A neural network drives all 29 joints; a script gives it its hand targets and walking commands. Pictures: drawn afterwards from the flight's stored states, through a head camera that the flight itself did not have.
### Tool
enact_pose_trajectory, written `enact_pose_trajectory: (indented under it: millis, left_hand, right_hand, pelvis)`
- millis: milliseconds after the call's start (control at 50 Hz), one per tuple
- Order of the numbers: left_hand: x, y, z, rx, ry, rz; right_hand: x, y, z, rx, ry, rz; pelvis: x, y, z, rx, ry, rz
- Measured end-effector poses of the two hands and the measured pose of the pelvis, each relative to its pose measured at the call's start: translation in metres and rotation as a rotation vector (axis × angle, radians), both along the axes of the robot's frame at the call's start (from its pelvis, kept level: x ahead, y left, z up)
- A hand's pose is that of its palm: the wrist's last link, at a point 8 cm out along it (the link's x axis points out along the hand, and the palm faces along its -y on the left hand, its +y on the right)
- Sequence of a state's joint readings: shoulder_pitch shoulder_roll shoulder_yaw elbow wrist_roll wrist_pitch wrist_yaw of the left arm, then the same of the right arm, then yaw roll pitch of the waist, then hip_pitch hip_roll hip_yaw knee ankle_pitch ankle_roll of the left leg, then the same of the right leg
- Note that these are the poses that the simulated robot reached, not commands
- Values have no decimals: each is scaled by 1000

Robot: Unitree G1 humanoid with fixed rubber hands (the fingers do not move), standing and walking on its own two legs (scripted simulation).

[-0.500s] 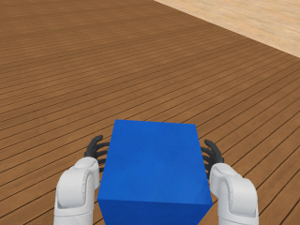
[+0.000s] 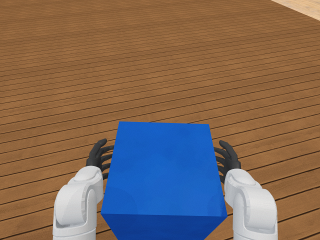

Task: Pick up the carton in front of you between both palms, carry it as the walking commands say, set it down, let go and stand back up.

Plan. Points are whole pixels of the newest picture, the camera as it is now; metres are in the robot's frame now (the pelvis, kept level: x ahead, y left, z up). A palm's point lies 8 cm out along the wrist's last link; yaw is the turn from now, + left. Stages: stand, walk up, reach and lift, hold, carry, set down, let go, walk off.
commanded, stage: carry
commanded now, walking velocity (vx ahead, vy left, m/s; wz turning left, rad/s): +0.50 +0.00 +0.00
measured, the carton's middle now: (161, 186) +0.27 +0.01 +0.02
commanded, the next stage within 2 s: none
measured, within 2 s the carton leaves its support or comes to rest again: neither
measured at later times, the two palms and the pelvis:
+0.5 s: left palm (123, 82) +0.60 +0.17 +0.08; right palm (210, 83) +0.60 -0.13 +0.09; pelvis +0.34 +0.02 +0.00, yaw -1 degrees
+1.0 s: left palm (141, 38) +0.94 +0.14 +0.09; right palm (206, 40) +0.94 -0.16 +0.09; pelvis +0.67 -0.01 +0.00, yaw +1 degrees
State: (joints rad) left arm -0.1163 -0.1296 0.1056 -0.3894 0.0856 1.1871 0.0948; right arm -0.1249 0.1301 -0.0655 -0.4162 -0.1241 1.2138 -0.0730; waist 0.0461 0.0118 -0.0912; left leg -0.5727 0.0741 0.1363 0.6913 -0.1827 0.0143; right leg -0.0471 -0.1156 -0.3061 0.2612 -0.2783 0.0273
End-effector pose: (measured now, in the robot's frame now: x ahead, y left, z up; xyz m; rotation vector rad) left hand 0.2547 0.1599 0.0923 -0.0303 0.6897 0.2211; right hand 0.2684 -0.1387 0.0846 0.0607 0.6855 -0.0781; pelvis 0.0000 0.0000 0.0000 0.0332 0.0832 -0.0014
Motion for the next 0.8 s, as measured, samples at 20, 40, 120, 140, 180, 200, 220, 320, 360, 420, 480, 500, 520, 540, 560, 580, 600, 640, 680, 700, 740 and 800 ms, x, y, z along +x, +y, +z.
enact_pose_trajectory:
  millis: [20,40,120,140,180,200,220,320,360,420,480,500,520,540,560,580,600,640,680,700,740,800]
  left_hand:
    - [15,2,0,-3,-11,-1]
    - [31,4,0,-6,-20,-3]
    - [101,14,-16,-24,-42,-31]
    - [118,16,-22,-34,-37,-38]
    - [147,18,-31,-50,10,-50]
    - [160,18,-34,-52,38,-57]
    - [172,18,-36,-52,63,-66]
    - [232,15,-31,-59,93,-98]
    - [257,14,-27,-58,75,-98]
    - [294,13,-18,-54,37,-86]
    - [334,9,-11,-48,-3,-65]
    - [348,7,-10,-45,-13,-59]
    - [363,5,-10,-41,-22,-53]
    - [378,2,-11,-37,-28,-47]
    - [394,-2,-12,-32,-33,-42]
    - [410,-6,-15,-27,-38,-36]
    - [426,-10,-18,-20,-40,-30]
    - [454,-16,-26,-8,-6,-23]
    - [475,-20,-31,-10,50,-11]
    - [484,-21,-33,-11,72,-5]
    - [503,-23,-32,-9,99,5]
    - [536,-24,-24,-4,94,10]
  right_hand:
    - [15,2,1,-2,-11,-2]
    - [30,4,1,-5,-19,-4]
    - [92,14,-9,-18,-42,-35]
    - [106,16,-12,-29,-36,-41]
    - [130,18,-19,-40,10,-58]
    - [140,18,-22,-41,39,-66]
    - [150,18,-23,-42,64,-75]
    - [202,15,-15,-54,94,-102]
    - [228,14,-9,-55,76,-101]
    - [270,13,0,-53,38,-87]
    - [316,9,5,-47,-2,-66]
    - [332,7,5,-43,-12,-60]
    - [348,4,3,-40,-21,-54]
    - [365,1,1,-35,-27,-49]
    - [382,-2,-2,-29,-32,-44]
    - [399,-6,-7,-23,-37,-38]
    - [417,-10,-12,-15,-40,-34]
    - [448,-17,-23,1,-4,-29]
    - [472,-20,-29,1,51,-19]
    - [483,-21,-30,-1,73,-13]
    - [505,-23,-29,-3,100,-1]
    - [540,-24,-23,-2,94,8]
  pelvis:
    - [15,2,-2,-1,-1,3]
    - [30,4,-5,-3,-4,5]
    - [96,20,-26,-16,-28,-12]
    - [111,24,-30,-5,-33,-13]
    - [135,30,-28,-6,-32,-19]
    - [146,32,-24,-14,-30,-24]
    - [157,33,-19,-22,-26,-28]
    - [213,36,-1,-55,-9,-26]
    - [238,34,2,-62,-5,-21]
    - [278,29,3,-63,-5,-14]
    - [322,20,-2,-56,-10,-10]
    - [338,17,-5,-53,-13,-9]
    - [354,13,-8,-50,-16,-7]
    - [371,9,-12,-47,-19,-3]
    - [388,4,-17,-45,-25,3]
    - [405,-1,-23,-43,-32,11]
    - [422,-6,-29,-46,-39,18]
    - [448,-13,-30,-55,-38,28]
    - [469,-19,-23,-42,-33,40]
    - [480,-22,-18,-35,-30,43]
    - [501,-25,-10,-23,-25,45]
    - [536,-28,-1,-7,-17,38]
